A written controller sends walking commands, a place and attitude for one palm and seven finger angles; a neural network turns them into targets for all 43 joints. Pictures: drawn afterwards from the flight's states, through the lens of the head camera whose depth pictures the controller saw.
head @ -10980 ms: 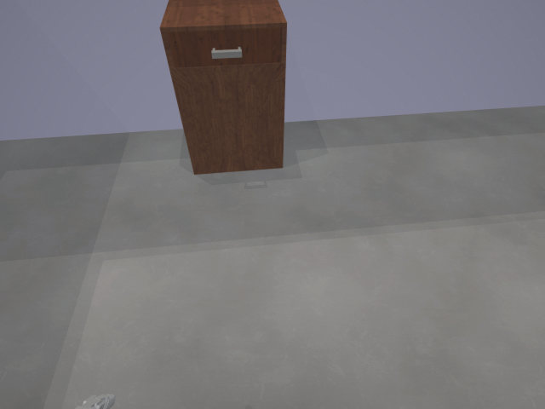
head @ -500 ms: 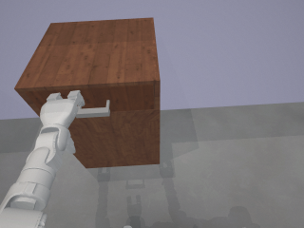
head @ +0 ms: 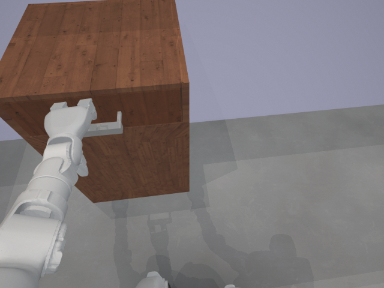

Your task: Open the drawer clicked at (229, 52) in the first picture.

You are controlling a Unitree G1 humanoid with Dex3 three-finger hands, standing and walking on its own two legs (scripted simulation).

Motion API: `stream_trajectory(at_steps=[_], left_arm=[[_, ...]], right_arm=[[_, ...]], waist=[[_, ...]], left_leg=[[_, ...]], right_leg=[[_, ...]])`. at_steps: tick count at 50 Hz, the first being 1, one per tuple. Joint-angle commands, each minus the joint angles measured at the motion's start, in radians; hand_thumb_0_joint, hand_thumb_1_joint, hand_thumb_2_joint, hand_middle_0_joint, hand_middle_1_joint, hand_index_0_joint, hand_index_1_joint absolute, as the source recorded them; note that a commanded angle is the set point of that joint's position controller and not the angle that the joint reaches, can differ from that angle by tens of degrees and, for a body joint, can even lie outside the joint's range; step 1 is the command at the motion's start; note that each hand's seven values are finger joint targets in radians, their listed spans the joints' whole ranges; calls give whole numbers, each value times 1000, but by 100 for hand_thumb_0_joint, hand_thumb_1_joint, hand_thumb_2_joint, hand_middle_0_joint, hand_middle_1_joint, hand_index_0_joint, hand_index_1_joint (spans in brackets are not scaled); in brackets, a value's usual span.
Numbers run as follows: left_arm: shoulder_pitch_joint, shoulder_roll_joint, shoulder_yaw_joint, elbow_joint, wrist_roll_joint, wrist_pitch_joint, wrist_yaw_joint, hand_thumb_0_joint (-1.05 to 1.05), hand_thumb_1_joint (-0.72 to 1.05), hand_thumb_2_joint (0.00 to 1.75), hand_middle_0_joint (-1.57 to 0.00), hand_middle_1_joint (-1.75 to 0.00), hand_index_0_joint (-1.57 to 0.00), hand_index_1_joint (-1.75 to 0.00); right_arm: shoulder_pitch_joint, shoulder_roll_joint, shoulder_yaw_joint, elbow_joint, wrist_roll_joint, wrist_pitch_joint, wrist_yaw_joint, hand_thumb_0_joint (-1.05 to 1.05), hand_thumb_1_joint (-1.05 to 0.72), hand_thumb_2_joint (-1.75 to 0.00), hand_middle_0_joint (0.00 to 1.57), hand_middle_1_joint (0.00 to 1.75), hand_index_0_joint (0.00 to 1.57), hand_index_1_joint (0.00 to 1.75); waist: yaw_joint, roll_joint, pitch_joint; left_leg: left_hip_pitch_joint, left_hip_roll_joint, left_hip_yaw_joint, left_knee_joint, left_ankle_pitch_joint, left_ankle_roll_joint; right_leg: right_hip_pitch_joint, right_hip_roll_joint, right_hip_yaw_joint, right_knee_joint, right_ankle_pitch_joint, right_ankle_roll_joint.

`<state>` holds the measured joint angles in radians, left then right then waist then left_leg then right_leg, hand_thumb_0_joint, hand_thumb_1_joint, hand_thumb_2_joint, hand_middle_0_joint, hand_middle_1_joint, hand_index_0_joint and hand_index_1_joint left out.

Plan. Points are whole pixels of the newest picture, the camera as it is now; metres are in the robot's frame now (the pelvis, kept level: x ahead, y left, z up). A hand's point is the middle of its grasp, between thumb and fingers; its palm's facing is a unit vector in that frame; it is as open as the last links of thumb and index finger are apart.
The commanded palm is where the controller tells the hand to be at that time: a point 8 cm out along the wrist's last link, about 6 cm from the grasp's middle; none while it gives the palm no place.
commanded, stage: move the hooked fingers above the handle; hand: left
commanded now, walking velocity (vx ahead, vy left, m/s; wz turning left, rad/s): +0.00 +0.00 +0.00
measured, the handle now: (99, 123) +0.54 +0.24 -0.05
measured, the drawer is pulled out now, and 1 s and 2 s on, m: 0.00 0.00 0.00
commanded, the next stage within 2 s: none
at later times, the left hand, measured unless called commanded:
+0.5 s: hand (82, 134) +0.47 +0.25 +0.00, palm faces -0.18 -0.01 -0.98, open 13.7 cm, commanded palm +0.48 +0.22 +0.06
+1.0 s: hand (79, 130) +0.47 +0.26 +0.01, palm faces -0.15 -0.02 -0.99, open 13.8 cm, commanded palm +0.48 +0.23 +0.06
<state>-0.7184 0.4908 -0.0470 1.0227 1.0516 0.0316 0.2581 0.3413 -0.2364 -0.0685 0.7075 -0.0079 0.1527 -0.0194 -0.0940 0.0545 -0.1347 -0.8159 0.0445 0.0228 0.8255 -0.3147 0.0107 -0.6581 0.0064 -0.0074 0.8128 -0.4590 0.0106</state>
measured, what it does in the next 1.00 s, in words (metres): stands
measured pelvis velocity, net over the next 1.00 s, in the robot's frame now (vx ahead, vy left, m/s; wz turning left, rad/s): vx -0.01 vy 0.00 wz -0.02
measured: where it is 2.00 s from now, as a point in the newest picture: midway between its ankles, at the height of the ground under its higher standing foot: outside the picture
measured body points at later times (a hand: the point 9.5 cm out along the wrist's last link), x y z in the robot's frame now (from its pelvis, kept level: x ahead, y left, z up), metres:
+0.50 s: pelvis -0.01 +0.00 -0.01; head +0.09 +0.00 +0.43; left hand +0.47 +0.25 +0.06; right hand -0.03 -0.26 -0.14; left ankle +0.04 +0.12 -0.70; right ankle -0.05 -0.13 -0.70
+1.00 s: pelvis -0.01 +0.00 -0.01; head +0.09 +0.01 +0.43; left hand +0.48 +0.26 +0.06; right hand -0.02 -0.26 -0.14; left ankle +0.04 +0.12 -0.70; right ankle -0.05 -0.13 -0.70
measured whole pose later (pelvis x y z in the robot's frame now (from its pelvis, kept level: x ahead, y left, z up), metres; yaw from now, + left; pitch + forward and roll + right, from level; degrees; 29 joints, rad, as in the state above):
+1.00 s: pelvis -0.01 +0.00 -0.01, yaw -1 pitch +21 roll -3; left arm -0.85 0.56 -0.02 1.13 1.06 0.03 0.23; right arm 0.37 -0.22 -0.03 0.70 -0.01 0.13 -0.04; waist -0.14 0.06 -0.14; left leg -0.93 0.06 0.01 0.89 -0.32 0.02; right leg -0.77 0.02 -0.01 0.86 -0.46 0.02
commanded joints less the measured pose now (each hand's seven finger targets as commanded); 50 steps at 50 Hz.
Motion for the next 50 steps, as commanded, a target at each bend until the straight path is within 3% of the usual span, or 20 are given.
stream_trajectory(at_steps=[1,3,5,8,11,14,18,19,21,24,26,29,32,33,36,37,41,43,46,50], left_arm=[[-613,166,-9,-309,-1,-142,4,0,-50,30,-30,-120,-30,-120],[-565,252,78,-266,30,-180,37,0,-50,30,-30,-120,-30,-120],[-544,285,120,-198,52,-177,91,0,-50,30,-30,-120,-30,-120],[-494,369,189,-45,70,-89,168,0,-50,30,-30,-120,-30,-120],[-449,428,219,8,78,18,195,0,-50,30,-30,-120,-30,-120],[-480,439,194,13,80,87,174,0,-50,30,-30,-120,-30,-120],[-514,384,132,52,42,121,110,0,-50,30,-30,-120,-30,-120],[-558,378,120,14,36,95,84,0,-50,30,-30,-120,-30,-120],[-650,302,47,-86,21,14,27,0,-50,30,-30,-120,-30,-120],[-672,219,-16,-189,21,-118,-18,0,-50,30,-30,-120,-30,-120],[-696,165,-48,-246,12,-182,-19,0,-50,30,-30,-120,-30,-120],[-601,255,63,-178,24,-199,37,0,-50,30,-30,-120,-30,-120],[-576,312,133,-82,40,-137,119,0,-50,30,-30,-120,-30,-120],[-544,349,167,-47,46,-102,144,0,-50,30,-30,-120,-30,-120],[-532,374,182,-33,76,-6,183,0,-50,30,-30,-120,-30,-120],[-542,374,171,-37,83,20,188,0,-50,30,-30,-120,-30,-120],[-569,425,174,3,65,107,166,0,-50,30,-30,-120,-30,-120],[-593,402,146,-32,42,93,118,0,-50,30,-30,-120,-30,-120],[-656,270,35,-127,16,1,29,0,-50,30,-30,-120,-30,-120],[-611,178,-26,-185,9,-127,-26,0,-50,30,-30,-120,-30,-120]], right_arm=[[127,-168,-65,-47,-10,-46,-43,0,-90,-90,20,30,20,30],[139,-168,-64,-34,-13,-51,-45,0,-90,-90,20,30,20,30],[136,-166,-54,-35,-17,-51,-37,0,-90,-90,20,30,20,30],[127,-175,-36,-46,-18,-44,-23,0,-90,-90,20,30,20,30],[122,-188,-31,-66,-22,-27,-7,0,-90,-90,20,30,20,30],[139,-194,-32,-72,-9,-5,-7,0,-90,-90,20,30,20,30],[139,-194,-25,-77,9,4,-20,0,-90,-90,20,30,20,30],[146,-195,-27,-75,11,-6,-28,0,-90,-90,20,30,20,30],[157,-185,-33,-70,8,-30,-45,0,-90,-90,20,30,20,30],[177,-177,-48,-45,-4,-62,-62,0,-90,-90,20,30,20,30],[184,-167,-52,-31,-12,-78,-61,0,-90,-90,20,30,20,30],[191,-171,-49,-21,-17,-77,-52,0,-90,-90,20,30,20,30],[184,-179,-38,-25,-19,-65,-30,0,-90,-90,20,30,20,30],[179,-184,-35,-29,-20,-57,-22,0,-90,-90,20,30,20,30],[166,-191,-33,-49,-25,-38,-4,0,-90,-90,20,30,20,30],[171,-194,-35,-52,-22,-30,-2,0,-90,-90,20,30,20,30],[147,-198,-21,-63,-9,0,-12,0,-90,-90,20,30,20,30],[150,-194,-26,-69,1,-7,-23,0,-90,-90,20,30,20,30],[164,-180,-37,-61,1,-33,-41,0,-90,-90,20,30,20,30],[181,-168,-47,-31,-9,-56,-54,0,-90,-90,20,30,20,30]], waist=[[-91,16,-399],[-57,72,-393],[-46,87,-370],[-23,52,-341],[16,53,-469],[1,1,-500],[-36,-60,-413],[-53,-63,-417],[-97,-31,-427],[-120,38,-412],[-126,85,-411],[-82,120,-409],[-64,105,-374],[-41,106,-395],[-16,114,-477],[-23,99,-504],[-30,7,-479],[-46,4,-492],[-99,15,-479],[-109,60,-388]], left_leg=[[476,-40,-28,-4,283,45],[447,-37,-35,15,278,39],[374,-40,-37,31,252,36],[242,-45,-21,45,239,36],[232,-55,3,51,284,32],[229,-52,21,42,284,34],[209,-52,24,6,184,44],[224,-47,18,4,173,48],[285,-39,6,8,172,53],[384,-29,-24,29,166,49],[421,-26,-38,42,178,46],[399,-24,-53,59,214,35],[326,-26,-55,61,241,29],[304,-31,-45,66,257,28],[322,-33,-32,70,331,23],[330,-34,-24,70,342,25],[269,-44,-3,41,266,35],[293,-41,3,30,245,41],[376,-31,-12,23,245,46],[427,-25,-33,32,231,42]], right_leg=[[-103,61,-17,-110,309,-33],[-152,67,-22,-80,280,-43],[-192,70,-35,-52,246,-48],[-175,71,-45,-22,245,-47],[-77,74,-40,-8,319,-44],[-10,74,-32,-28,369,-31],[2,69,-19,-84,309,-19],[0,65,-14,-91,301,-16],[-40,63,-7,-105,287,-16],[-175,67,-15,-91,214,-24],[-234,67,-24,-73,198,-33],[-277,74,-40,-37,197,-45],[-285,77,-60,-11,204,-48],[-259,77,-60,-5,215,-50],[-197,83,-63,5,277,-50],[-169,84,-61,-1,302,-45],[-63,77,-42,-41,314,-30],[-32,73,-30,-65,328,-23],[-67,72,-25,-95,313,-21],[-188,76,-31,-94,245,-30]])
